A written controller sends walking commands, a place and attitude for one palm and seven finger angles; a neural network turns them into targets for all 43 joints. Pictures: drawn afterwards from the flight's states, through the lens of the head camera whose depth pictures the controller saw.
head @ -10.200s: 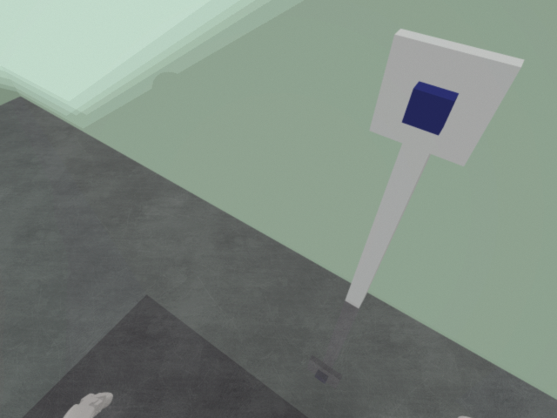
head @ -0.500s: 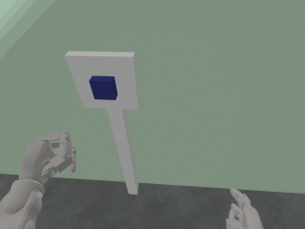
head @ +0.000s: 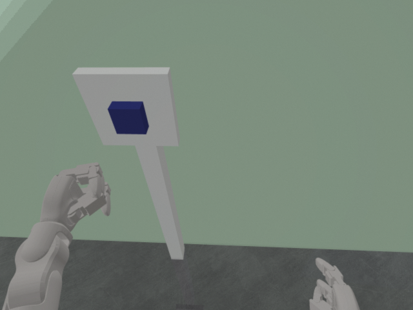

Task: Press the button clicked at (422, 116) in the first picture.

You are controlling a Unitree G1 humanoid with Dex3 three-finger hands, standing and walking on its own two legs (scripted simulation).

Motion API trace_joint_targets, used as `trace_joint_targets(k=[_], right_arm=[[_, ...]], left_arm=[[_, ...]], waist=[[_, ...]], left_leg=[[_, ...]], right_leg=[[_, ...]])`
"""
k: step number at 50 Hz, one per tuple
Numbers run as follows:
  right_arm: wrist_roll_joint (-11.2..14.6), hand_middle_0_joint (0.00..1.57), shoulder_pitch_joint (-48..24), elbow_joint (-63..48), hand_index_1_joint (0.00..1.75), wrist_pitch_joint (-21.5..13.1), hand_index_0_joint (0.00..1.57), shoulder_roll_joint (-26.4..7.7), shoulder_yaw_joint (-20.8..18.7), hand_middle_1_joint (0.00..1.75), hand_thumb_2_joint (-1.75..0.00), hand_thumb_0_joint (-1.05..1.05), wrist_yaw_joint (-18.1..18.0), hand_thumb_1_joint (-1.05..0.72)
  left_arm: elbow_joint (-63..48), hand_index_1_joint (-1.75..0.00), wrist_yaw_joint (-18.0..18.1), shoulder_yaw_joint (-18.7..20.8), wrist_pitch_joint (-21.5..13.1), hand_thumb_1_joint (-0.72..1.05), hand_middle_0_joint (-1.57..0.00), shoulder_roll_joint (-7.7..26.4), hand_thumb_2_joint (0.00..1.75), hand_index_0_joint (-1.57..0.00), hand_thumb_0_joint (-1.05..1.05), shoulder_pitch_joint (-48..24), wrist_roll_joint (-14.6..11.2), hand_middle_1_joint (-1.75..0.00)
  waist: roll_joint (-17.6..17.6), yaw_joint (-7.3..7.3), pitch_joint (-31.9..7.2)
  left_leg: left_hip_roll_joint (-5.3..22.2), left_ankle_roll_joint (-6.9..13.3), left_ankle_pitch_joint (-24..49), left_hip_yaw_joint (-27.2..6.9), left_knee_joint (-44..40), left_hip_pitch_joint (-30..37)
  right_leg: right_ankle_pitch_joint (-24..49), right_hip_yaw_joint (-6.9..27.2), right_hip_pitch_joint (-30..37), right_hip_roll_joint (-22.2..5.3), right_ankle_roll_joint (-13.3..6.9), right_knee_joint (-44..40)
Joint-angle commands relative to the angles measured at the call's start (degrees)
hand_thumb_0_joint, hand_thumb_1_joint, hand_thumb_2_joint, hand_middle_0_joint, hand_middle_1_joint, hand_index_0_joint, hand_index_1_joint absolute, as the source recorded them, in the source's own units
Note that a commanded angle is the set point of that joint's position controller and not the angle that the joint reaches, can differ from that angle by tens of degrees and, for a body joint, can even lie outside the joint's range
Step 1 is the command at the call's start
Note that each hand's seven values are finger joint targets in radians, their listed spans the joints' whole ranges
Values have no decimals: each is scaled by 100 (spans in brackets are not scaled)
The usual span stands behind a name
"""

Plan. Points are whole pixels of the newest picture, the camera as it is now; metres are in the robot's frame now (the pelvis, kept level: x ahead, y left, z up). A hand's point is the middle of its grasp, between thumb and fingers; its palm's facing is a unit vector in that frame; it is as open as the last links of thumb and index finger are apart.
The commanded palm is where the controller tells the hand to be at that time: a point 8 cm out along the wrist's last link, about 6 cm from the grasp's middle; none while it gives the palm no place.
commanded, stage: aim a knuckle at the button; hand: left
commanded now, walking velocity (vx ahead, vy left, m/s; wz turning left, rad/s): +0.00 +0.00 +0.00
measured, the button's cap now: (129, 117) +0.48 +0.21 +0.14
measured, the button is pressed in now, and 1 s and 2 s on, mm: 0 0 0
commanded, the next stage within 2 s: press the button with the knuckle in 1.54 s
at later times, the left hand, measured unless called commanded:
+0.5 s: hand (121, 175) +0.33 +0.19 +0.12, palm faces +0.02 -1.00 -0.03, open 3.1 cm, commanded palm +0.31 +0.24 +0.12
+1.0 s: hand (138, 157) +0.39 +0.17 +0.11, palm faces +0.02 -1.00 -0.02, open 3.1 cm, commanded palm +0.35 +0.23 +0.11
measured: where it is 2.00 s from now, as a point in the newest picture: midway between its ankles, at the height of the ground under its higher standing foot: outside the picture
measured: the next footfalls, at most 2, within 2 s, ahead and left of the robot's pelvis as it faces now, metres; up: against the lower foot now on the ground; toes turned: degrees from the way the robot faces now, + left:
none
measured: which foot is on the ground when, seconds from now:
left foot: down 0.00-1.00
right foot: down 0.00-1.00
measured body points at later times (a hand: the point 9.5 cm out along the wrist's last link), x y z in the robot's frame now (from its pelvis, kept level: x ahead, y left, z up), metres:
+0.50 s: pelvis +0.01 +0.02 +0.00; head +0.01 +0.00 +0.45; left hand +0.32 +0.25 +0.12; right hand +0.17 -0.22 -0.09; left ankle +0.04 +0.12 -0.73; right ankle -0.03 -0.08 -0.73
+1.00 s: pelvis +0.00 +0.02 +0.00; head +0.02 +0.01 +0.45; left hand +0.38 +0.23 +0.11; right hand +0.11 -0.24 -0.11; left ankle +0.04 +0.12 -0.73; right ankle -0.03 -0.08 -0.73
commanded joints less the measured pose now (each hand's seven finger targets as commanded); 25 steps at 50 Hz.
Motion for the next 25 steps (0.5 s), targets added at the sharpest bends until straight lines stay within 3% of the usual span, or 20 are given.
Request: trace_joint_targets(k=[1,4,6,8,10,13,15,16,18,19,21,23,25], right_arm=[[-4,20,-684,-1023,30,-284,20,-594,-235,30,-90,0,2,-90],[-8,20,-642,-1020,30,-249,20,-597,-251,30,-90,0,21,-90],[-17,20,-605,-987,30,-202,20,-613,-262,30,-90,0,32,-90],[-19,20,-608,-965,30,-153,20,-617,-262,30,-90,0,36,-90],[-36,20,-593,-968,30,-97,20,-625,-270,30,-90,0,38,-90],[-34,20,-600,-946,30,-22,20,-599,-260,30,-90,0,45,-90],[-30,20,-565,-886,30,33,20,-623,-267,30,-90,0,36,-90],[-25,20,-579,-902,30,55,20,-605,-262,30,-90,0,42,-90],[-24,20,-540,-878,30,83,20,-618,-273,30,-90,0,41,-90],[-31,20,-532,-868,30,106,20,-625,-279,30,-90,0,42,-90],[-36,20,-490,-855,30,170,20,-643,-288,30,-90,0,56,-90],[-34,20,-501,-888,30,203,20,-622,-280,30,-90,0,79,-90],[-49,20,-458,-846,30,261,20,-654,-296,30,-90,0,88,-90]], left_arm=[[-1230,-150,154,540,-391,90,-130,1060,90,-130,0,-1227,-48,-150],[-1243,-150,231,346,-420,90,-130,902,90,-130,0,-1402,-7,-150],[-1061,-150,292,287,-411,90,-130,836,90,-130,0,-1365,25,-150],[-1087,-150,334,245,-409,90,-130,865,90,-130,0,-1709,66,-150],[-1065,-150,390,295,-434,90,-130,925,90,-130,0,-1725,107,-150],[-1017,-150,439,157,-467,90,-130,813,90,-130,0,-2098,146,-150],[-700,-150,488,239,-468,90,-130,909,90,-130,0,-2178,158,-150],[-669,-150,482,11,-480,90,-130,687,90,-130,0,-2325,171,-150],[-535,-150,505,-27,-493,90,-130,676,90,-130,0,-2544,185,-150],[-465,-150,517,-6,-499,90,-130,721,90,-130,0,-2606,210,-150],[-234,-150,550,22,-506,90,-130,736,90,-130,0,-2592,241,-150],[-264,-150,581,-102,-533,90,-130,633,90,-130,0,-2834,272,-150],[-35,-150,661,97,-552,90,-130,825,90,-130,0,-2856,288,-150]], waist=[[-146,91,-1001],[-155,31,-1000],[-343,13,-856],[-91,-32,-896],[-237,-8,-1003],[-19,-79,-1121],[-246,-85,-1008],[-163,-122,-986],[-193,-146,-1056],[-105,-133,-1116],[-314,-118,-1190],[-117,-121,-1237],[-298,-97,-1249]], left_leg=[[-130,244,1067,-181,-206,1008],[-111,232,1167,-179,-213,1109],[-99,232,1105,-184,-212,1015],[-104,224,1092,-172,-220,1078],[-85,230,1208,-186,-208,1070],[-85,210,1269,-194,-208,1213],[-60,213,1175,-220,-210,1105],[-68,207,1151,-218,-223,1139],[-63,199,1128,-243,-216,1183],[-69,199,1136,-242,-213,1210],[-58,204,1175,-245,-210,1150],[-56,181,1229,-267,-213,1207],[-45,197,1251,-252,-179,1109]], right_leg=[[2063,428,-341,-203,359,-565],[2110,335,-446,-147,321,-508],[2033,334,-512,-137,326,-531],[1969,339,-555,-138,300,-514],[2031,329,-465,-120,284,-488],[2025,301,-526,-112,252,-446],[1894,306,-554,-90,251,-488],[1865,303,-618,-93,248,-473],[1834,295,-640,-90,241,-466],[1829,302,-649,-92,231,-455],[1860,301,-583,-87,232,-441],[1874,276,-619,-91,209,-395],[1907,301,-558,-80,213,-413]])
